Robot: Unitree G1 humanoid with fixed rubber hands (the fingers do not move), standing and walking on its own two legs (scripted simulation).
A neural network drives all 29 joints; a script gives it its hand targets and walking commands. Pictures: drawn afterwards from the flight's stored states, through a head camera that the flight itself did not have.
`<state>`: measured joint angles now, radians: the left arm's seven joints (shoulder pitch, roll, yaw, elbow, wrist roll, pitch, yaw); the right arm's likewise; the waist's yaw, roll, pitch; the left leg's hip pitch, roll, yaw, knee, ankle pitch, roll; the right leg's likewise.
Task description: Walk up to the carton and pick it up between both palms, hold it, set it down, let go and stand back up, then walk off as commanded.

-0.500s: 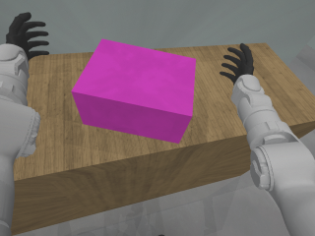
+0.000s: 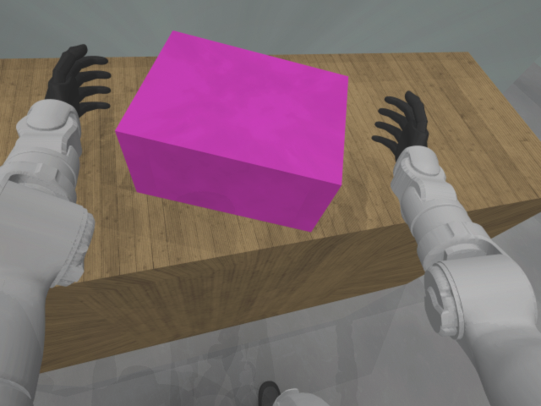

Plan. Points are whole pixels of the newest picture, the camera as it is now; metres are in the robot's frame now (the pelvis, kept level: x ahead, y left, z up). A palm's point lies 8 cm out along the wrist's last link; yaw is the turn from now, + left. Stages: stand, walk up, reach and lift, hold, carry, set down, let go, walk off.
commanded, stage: reach and lift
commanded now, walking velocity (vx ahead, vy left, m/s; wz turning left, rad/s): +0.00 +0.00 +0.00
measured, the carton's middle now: (243, 133) +0.52 -0.05 +0.04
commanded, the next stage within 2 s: none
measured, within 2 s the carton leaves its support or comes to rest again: neither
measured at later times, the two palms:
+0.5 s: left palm (85, 106) +0.53 +0.17 +0.09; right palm (385, 144) +0.43 -0.24 +0.10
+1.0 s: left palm (99, 105) +0.54 +0.16 +0.09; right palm (374, 145) +0.44 -0.23 +0.10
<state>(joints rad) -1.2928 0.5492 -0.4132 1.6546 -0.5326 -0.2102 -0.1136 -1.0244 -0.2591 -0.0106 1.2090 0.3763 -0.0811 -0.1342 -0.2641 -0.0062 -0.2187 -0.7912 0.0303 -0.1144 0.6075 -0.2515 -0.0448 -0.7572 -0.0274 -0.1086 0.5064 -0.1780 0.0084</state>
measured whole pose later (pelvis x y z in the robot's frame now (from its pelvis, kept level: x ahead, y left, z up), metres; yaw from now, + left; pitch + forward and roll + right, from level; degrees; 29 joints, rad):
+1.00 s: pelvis +0.00 +0.00 -0.01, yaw +0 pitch +27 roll -3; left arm -1.33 0.46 -0.31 1.67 -0.47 -0.23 -0.09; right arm -1.07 -0.13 -0.10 1.21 0.34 -0.10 -0.19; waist -0.26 -0.01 -0.25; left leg -0.86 0.03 -0.11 0.65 -0.27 -0.05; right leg -0.83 -0.03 -0.11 0.55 -0.19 0.01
